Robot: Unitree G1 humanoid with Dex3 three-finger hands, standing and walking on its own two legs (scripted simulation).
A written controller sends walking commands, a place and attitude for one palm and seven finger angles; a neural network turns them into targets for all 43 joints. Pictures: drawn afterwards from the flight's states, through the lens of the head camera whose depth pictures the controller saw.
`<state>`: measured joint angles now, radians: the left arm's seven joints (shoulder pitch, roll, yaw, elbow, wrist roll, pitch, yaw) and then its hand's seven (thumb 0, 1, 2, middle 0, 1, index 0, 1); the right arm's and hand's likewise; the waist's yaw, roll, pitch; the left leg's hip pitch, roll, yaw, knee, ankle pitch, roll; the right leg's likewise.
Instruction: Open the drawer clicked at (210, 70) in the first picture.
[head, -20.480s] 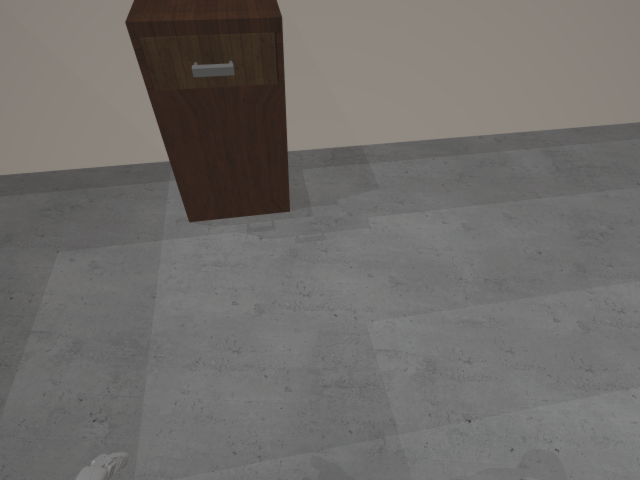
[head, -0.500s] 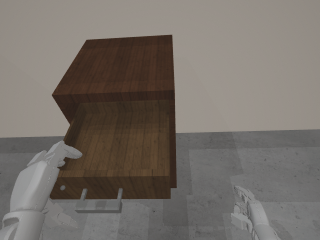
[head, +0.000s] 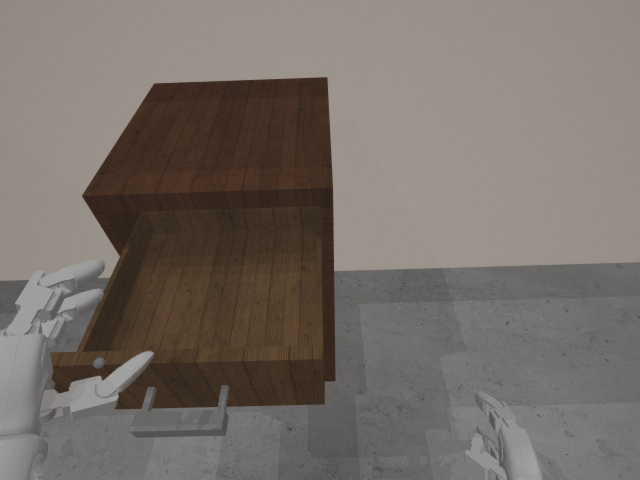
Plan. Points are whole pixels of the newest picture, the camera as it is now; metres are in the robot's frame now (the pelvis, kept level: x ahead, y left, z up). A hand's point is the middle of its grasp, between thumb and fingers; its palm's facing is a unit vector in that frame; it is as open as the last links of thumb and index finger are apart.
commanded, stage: draw the hand back to the body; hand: left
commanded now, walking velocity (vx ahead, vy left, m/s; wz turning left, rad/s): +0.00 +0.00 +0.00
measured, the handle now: (184, 407) +0.23 +0.23 -0.08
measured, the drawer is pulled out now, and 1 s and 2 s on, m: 0.30 0.30 0.30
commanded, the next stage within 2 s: step back with the hand held close in 0.44 s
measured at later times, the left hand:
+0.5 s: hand (75, 371) +0.17 +0.24 +0.15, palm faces +0.39 -0.83 -0.40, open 7.5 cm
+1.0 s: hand (29, 403) +0.14 +0.27 +0.15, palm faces +0.29 -0.81 -0.50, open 7.4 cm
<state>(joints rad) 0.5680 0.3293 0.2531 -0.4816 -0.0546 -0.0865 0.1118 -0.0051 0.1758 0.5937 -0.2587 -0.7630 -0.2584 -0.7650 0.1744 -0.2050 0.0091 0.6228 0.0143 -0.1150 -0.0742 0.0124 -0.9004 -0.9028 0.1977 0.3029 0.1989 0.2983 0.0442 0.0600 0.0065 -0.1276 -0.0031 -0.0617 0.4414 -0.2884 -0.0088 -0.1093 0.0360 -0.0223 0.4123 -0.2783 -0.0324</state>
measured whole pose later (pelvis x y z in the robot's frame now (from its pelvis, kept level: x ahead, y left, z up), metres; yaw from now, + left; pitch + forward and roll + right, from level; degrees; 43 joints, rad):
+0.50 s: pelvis -0.01 +0.00 +0.00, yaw +0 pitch -3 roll +0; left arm 0.55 0.33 0.27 -0.47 -0.06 -0.10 0.12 0.01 0.86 0.89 -0.21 -0.32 -0.21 -0.32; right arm 0.16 -0.20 0.02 0.63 0.02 -0.12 -0.08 0.01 -0.90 -0.90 0.20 0.30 0.20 0.30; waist 0.06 0.06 0.01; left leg -0.11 0.00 -0.07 0.43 -0.27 -0.01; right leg -0.09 0.03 -0.03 0.39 -0.26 -0.03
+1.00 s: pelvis -0.05 +0.03 +0.00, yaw +1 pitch +3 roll -1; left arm 0.68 0.44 0.39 -0.65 -0.06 -0.16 0.12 0.01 0.88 0.90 -0.21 -0.30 -0.21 -0.30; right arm 0.13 -0.20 -0.02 0.55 0.02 -0.01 -0.08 0.01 -0.90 -0.90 0.20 0.30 0.20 0.30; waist -0.01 -0.02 0.04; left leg -0.33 -0.04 -0.07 0.52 -0.23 0.02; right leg -0.30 0.00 -0.04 0.47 -0.23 0.00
